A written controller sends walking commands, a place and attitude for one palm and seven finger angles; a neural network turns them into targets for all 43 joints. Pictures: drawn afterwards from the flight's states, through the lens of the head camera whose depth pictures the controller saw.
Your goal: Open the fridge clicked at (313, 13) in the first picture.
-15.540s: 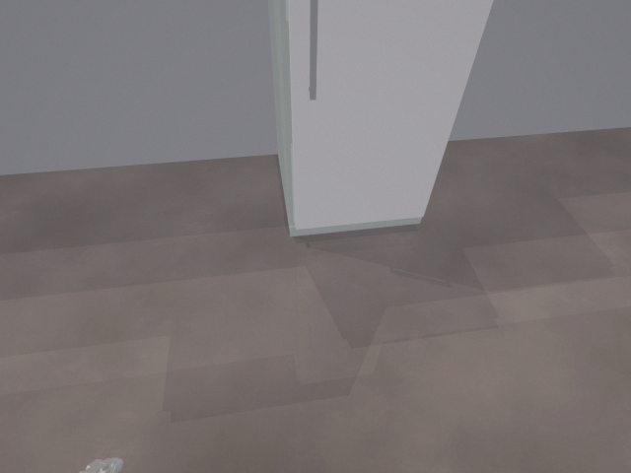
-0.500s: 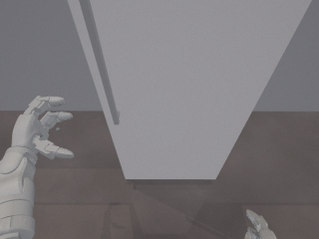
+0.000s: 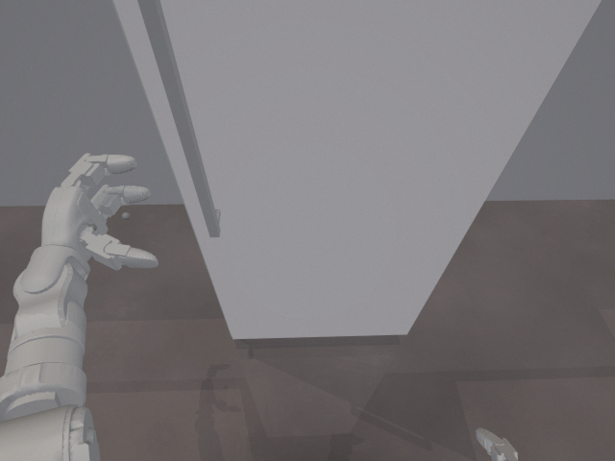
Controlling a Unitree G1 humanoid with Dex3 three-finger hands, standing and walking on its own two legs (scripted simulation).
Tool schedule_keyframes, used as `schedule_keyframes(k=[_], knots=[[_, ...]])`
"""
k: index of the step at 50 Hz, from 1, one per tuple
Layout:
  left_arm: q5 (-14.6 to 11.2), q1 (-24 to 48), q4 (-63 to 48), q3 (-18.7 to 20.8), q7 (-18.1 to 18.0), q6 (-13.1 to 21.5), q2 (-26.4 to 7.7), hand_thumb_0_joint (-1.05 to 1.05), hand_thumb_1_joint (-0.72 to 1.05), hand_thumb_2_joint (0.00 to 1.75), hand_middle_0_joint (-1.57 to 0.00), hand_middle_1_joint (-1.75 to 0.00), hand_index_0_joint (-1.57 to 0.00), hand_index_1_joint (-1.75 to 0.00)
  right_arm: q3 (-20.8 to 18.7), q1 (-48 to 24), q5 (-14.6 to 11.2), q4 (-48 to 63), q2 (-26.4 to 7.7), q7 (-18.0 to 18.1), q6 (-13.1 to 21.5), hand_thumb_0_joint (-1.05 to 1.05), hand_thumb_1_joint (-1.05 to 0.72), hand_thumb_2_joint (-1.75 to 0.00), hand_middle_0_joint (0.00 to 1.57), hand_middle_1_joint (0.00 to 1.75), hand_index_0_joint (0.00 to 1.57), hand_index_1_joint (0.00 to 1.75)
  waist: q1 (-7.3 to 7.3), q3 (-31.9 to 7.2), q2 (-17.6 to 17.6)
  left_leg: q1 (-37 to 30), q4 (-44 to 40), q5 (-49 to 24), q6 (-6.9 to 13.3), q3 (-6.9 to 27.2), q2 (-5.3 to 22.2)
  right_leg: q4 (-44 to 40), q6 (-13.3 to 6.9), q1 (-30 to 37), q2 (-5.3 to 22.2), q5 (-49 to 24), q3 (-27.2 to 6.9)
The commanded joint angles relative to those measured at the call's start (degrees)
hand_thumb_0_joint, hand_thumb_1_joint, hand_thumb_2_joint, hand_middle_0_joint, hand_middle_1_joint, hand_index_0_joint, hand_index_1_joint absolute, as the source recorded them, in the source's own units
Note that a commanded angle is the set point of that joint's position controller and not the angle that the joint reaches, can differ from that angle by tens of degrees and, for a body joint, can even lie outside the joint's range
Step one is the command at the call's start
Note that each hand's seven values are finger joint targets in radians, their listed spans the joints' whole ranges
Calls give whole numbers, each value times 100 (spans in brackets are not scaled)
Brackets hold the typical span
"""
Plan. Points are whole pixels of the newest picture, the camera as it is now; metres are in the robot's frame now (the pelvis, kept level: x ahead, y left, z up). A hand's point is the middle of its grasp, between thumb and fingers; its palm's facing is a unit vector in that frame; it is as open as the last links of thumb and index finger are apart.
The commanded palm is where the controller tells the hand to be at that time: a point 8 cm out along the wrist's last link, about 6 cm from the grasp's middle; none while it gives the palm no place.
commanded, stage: move the hooked fingers beside the handle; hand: left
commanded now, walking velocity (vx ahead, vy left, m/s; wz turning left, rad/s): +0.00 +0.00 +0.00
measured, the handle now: (186, 114) +0.51 +0.18 +0.18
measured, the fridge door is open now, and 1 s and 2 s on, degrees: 0 0 0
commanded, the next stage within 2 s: feel for the door with the fingertips in 1.32 s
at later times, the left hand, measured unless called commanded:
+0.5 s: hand (151, 184) +0.45 +0.23 +0.10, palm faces +0.06 -1.00 +0.01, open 14.0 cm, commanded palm +0.43 +0.28 +0.10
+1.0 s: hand (144, 188) +0.44 +0.24 +0.10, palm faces +0.06 -1.00 +0.02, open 14.0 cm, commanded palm +0.42 +0.28 +0.10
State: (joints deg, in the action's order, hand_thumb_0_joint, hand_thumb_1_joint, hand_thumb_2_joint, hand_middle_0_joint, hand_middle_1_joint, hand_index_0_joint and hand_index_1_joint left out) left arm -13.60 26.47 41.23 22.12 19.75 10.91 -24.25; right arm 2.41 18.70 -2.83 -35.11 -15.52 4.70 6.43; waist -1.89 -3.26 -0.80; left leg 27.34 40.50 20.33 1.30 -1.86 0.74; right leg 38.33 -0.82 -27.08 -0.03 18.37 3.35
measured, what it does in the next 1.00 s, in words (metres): stands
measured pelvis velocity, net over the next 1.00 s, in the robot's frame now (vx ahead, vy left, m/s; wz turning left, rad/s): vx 0.00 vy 0.00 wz -0.01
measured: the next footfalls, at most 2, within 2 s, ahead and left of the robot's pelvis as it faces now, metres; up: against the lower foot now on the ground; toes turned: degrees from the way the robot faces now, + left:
none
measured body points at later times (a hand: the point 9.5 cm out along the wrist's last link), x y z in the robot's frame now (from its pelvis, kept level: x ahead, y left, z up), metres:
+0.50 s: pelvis +0.00 +0.00 -0.01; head +0.06 +0.01 +0.44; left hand +0.44 +0.29 +0.11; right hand +0.05 -0.26 -0.12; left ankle +0.00 +0.10 -0.72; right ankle +0.01 -0.11 -0.72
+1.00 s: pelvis +0.00 +0.00 -0.01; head +0.06 +0.02 +0.44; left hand +0.43 +0.30 +0.10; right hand +0.06 -0.26 -0.11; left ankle +0.00 +0.10 -0.72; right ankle +0.01 -0.11 -0.72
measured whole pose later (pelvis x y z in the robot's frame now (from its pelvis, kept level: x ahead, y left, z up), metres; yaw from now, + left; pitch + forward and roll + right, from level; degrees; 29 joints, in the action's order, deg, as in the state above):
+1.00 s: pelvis +0.00 +0.00 -0.01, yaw -1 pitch +12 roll -2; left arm -11.3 38.4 55.0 23.0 18.4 16.0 -27.6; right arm 1.7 21.6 -2.2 -35.3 -15.7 3.3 -0.1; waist -4.4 -4.8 -0.5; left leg 34.2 44.6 22.0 1.6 -1.9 1.6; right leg 40.8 -0.6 -33.3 -0.8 19.0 3.2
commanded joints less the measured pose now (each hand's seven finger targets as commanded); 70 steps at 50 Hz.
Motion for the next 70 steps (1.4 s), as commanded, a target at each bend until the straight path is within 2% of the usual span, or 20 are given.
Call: schedule_keyframes(k=[1, 6, 10, 14, 17, 20, 22, 23, 24, 28, 31, 36, 38, 40, 45, 54, 57, 59, 65, 70], knots=[[-66, 2391, -964, 241, -9, 415, -1543, 0, -50, 30, -30, -120, -30, -120, -353, 125, -37, 601, -865, 61, 145, 0, -90, -90, 20, 30, 20, 30, -55, -1676, -314, -736, -469, -1573, 33, 288, -43, -326, -69, 609, -99, -1614, -187], [12, 2945, -658, 309, -26, 546, -1751, 0, -50, 30, -30, -120, -30, -120, -367, 266, -10, 500, -898, 64, 53, 0, -90, -90, 20, 30, 20, 30, -128, -1786, -260, -716, -402, -1611, 26, 355, -23, -269, -77, 497, -115, -1577, -174], [40, 3258, -363, 32, -28, 625, -1478, 0, -50, 30, -30, -120, -30, -120, -368, 342, -6, 439, -895, 41, 3, 0, -90, -90, 20, 30, 20, 30, -221, -1824, -478, -842, -324, -1624, 9, 372, -15, -240, -80, 216, -132, -1479, -160], [121, 3450, -104, 128, -99, 693, -1659, 0, -50, 30, -30, -120, -30, -120, -374, 454, 20, 409, -929, 13, -84, 0, -90, -90, 20, 30, 20, 30, -191, -2032, -462, -808, -274, -1813, -5, 407, -4, -145, -91, 244, -125, -1587, -152], [198, 3773, 316, 115, -169, 725, -1721, 0, -50, 30, -30, -120, -30, -120, -372, 539, 29, 345, -949, -2, -167, 0, -90, -90, 20, 30, 20, 30, -285, -1822, -262, -564, -249, -1523, 14, 396, -3, -157, -63, 84, -136, -1384, -164], [260, 3923, 439, 336, -220, 842, -2023, 0, -50, 30, -30, -120, -30, -120, -376, 626, 57, 339, -971, -20, -222, 0, -90, -90, 20, 30, 20, 30, -242, -2053, -415, -524, -188, -1613, 12, 366, -12, -89, -66, 187, -137, -1510, -199], [296, 4051, 427, 217, -227, 920, -1893, 0, -50, 30, -30, -120, -30, -120, -386, 674, 65, 336, -949, -43, -257, 0, -90, -90, 20, 30, 20, 30, -291, -2197, -542, -644, -138, -1751, 2, 368, 2, -49, -62, 112, -150, -1567, -197], [293, 4042, 473, 330, -243, 964, -2022, 0, -50, 30, -30, -120, -30, -120, -397, 744, 87, 328, -971, -46, -287, 0, -90, -90, 20, 30, 20, 30, -271, -2258, -299, -594, -102, -1849, 12, 410, 17, -8, -73, 190, -166, -1620, -176], [295, 4145, 456, 189, -226, 986, -1878, 0, -50, 30, -30, -120, -30, -120, -394, 715, 70, 337, -955, -61, -298, 0, -90, -90, 20, 30, 20, 30, -333, -2274, -505, -656, -97, -1827, 7, 375, 18, -20, -52, 98, -173, -1620, -197], [292, 3844, 922, 443, -212, 932, -2109, 0, -50, 30, -30, -120, -30, -120, -406, 834, 88, 345, -1005, -75, -390, 0, -90, -90, 20, 30, 20, 30, -259, -2155, -167, -297, -81, -1673, 47, 339, 8, -21, -54, 240, -185, -1605, -202], [342, 3742, 685, 381, -180, 934, -2092, 0, -50, 30, -30, -120, -30, -120, -399, 800, 77, 446, -968, -95, -450, 0, -90, -90, 20, 30, 20, 30, -235, -2238, -473, -334, -93, -1728, 44, 278, -1, 2, -44, 236, -179, -1696, -222], [210, 3631, 319, 585, -151, 971, -2229, 0, -50, 30, -30, -120, -30, -120, -433, 811, 68, 499, -966, -91, -505, 0, -90, -90, 20, 30, 20, 30, -196, -2351, -395, -351, -83, -1837, 65, 241, 8, -27, -32, 431, -213, -1875, -251], [195, 3695, 73, 374, -119, 987, -2017, 0, -50, 30, -30, -120, -30, -120, -427, 790, 54, 528, -935, -84, -501, 0, -90, -90, 20, 30, 20, 30, -256, -2326, -632, -495, -68, -1912, 68, 247, 13, -19, -60, 337, -219, -1861, -238], [180, 3529, 237, 479, -123, 930, -2100, 0, -50, 30, -30, -120, -30, -120, -436, 792, 41, 485, -960, -70, -509, 0, -90, -90, 20, 30, 20, 30, -272, -2200, -334, -391, -101, -1745, 79, 257, 27, -72, -31, 304, -229, -1770, -236], [159, 3683, 50, 304, -94, 889, -1935, 0, -50, 30, -30, -120, -30, -120, -425, 737, 41, 452, -945, -58, -478, 0, -90, -90, 20, 30, 20, 30, -302, -2232, -622, -644, -93, -1834, 43, 317, 31, -72, -64, 149, -220, -1716, -199], [219, 3885, 316, 104, -200, 816, -1743, 0, -50, 30, -30, -120, -30, -120, -386, 635, 37, 484, -938, -66, -473, 0, -90, -90, 20, 30, 20, 30, -352, -1910, -428, -479, -101, -1536, 29, 378, 19, -55, -67, -79, -189, -1417, -166], [226, 3970, 102, 21, -271, 923, -1594, 0, -50, 30, -30, -120, -30, -120, -403, 618, 52, 496, -922, -94, -441, 0, -90, -90, 20, 30, 20, 30, -306, -2239, -642, -808, -57, -1742, -23, 440, 36, 8, -87, -145, -203, -1419, -141], [200, 3894, 203, 112, -305, 922, -1654, 0, -50, 30, -30, -120, -30, -120, -396, 635, 59, 479, -934, -100, -444, 0, -90, -90, 20, 30, 20, 30, -304, -2276, -436, -739, -15, -1832, -6, 431, 35, 21, -69, -76, -206, -1538, -156], [337, 4257, 424, 53, -339, 916, -1772, 0, -50, 30, -30, -120, -30, -120, -361, 638, 64, 467, -932, -84, -472, 0, -90, -90, 20, 30, 20, 30, -382, -2106, -489, -473, -27, -1532, 16, 399, 13, 22, -53, -98, -181, -1426, -189], [251, 3890, 346, 208, -307, 997, -1809, 0, -50, 30, -30, -120, -30, -120, -383, 694, 73, 483, -941, -106, -478, 0, -90, -90, 20, 30, 20, 30, -258, -2443, -426, -592, -2, -1860, -3, 402, 23, 72, -68, 126, -210, -1666, -175]])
